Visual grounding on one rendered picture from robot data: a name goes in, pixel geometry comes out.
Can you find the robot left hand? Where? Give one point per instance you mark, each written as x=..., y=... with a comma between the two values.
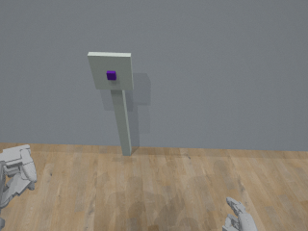
x=17, y=163

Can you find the robot right hand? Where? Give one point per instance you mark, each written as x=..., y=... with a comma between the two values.
x=244, y=222

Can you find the button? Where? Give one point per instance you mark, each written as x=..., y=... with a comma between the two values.
x=111, y=75

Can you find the panel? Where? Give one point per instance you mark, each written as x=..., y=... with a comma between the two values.
x=121, y=63

